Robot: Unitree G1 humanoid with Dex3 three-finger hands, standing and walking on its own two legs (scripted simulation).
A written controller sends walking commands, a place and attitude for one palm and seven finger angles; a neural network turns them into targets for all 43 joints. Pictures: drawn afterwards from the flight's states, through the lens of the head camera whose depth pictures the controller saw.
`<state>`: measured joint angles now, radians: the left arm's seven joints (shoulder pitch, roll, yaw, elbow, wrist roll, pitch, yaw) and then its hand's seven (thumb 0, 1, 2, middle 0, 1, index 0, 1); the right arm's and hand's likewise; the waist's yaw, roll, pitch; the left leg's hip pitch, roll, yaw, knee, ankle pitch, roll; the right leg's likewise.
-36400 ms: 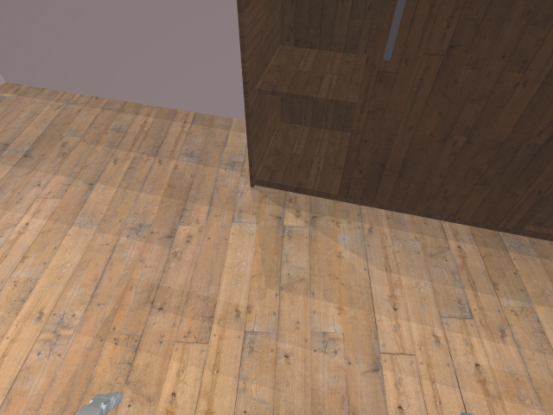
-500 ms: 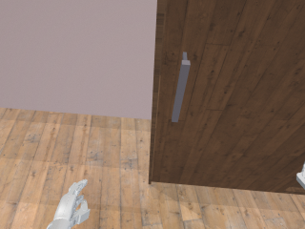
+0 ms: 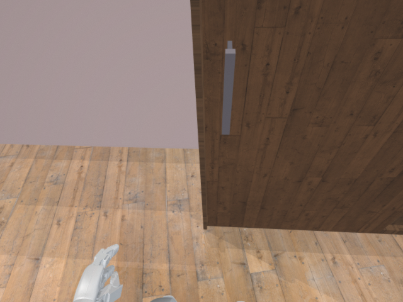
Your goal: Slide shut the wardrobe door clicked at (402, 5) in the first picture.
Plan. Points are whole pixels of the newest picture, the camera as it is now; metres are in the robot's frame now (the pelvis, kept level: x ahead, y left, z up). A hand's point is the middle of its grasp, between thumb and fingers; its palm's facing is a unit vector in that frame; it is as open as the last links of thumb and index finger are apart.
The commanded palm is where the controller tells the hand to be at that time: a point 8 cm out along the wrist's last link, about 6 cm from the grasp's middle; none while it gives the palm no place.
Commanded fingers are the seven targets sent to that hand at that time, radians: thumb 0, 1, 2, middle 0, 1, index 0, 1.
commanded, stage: step back with the hand held close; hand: right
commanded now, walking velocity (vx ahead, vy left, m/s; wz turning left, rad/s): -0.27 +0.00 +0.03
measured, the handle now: (227, 91) +0.56 -0.04 +0.13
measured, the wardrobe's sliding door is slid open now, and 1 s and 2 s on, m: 0.00 0.00 0.00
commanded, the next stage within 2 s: stop stepping back and stand still in 0.64 s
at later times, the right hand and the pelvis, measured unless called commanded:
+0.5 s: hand out of the picture +0.13 -0.27 +0.20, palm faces +0.50 +0.73 -0.47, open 7.5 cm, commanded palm +0.06 -0.31 +0.20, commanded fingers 0.00 -0.90 -0.90 0.20 0.30 0.20 0.30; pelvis -0.06 +0.00 +0.00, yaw -4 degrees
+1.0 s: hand out of the picture +0.03 -0.23 +0.18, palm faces +0.32 +0.78 -0.53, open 7.4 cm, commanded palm -0.01 -0.26 +0.20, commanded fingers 0.00 -0.90 -0.90 0.20 0.30 0.20 0.30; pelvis -0.17 +0.03 +0.02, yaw +3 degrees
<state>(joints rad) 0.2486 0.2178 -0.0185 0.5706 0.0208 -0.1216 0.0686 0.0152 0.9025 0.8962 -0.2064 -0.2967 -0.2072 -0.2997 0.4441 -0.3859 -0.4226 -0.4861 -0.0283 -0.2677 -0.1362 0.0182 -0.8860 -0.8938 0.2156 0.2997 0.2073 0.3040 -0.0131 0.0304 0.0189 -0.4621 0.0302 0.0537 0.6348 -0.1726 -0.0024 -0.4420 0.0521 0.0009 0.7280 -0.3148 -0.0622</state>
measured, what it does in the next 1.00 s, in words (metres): walks backwards: left foot, then right foot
